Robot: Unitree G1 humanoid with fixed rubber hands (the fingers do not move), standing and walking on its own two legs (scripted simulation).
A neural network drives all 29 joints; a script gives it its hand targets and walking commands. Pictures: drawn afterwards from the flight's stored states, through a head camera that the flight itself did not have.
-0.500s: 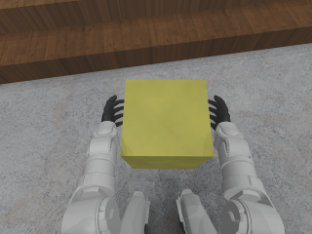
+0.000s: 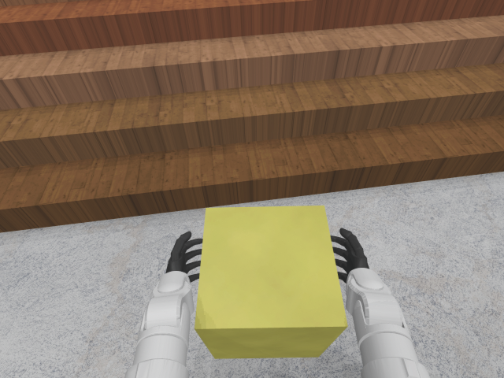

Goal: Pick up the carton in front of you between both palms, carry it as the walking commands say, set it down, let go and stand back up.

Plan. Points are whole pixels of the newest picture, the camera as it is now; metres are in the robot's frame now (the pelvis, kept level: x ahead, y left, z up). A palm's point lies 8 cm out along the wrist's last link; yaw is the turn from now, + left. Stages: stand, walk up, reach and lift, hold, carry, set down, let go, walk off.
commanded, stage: reach and lift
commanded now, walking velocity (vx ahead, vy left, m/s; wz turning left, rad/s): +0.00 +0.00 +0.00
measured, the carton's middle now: (265, 287) +0.32 +0.00 -0.08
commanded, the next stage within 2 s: hold in 1.14 s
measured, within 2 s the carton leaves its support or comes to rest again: neither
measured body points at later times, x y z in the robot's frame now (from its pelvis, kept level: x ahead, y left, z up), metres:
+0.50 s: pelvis -0.01 +0.00 +0.02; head -0.04 +0.00 +0.47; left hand +0.30 +0.15 +0.04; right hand +0.30 -0.15 +0.04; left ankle +0.01 +0.13 -0.72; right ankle +0.01 -0.13 -0.72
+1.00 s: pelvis +0.01 +0.00 +0.02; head -0.03 +0.00 +0.47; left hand +0.31 +0.15 +0.05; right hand +0.31 -0.15 +0.05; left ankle +0.01 +0.13 -0.72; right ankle +0.01 -0.13 -0.72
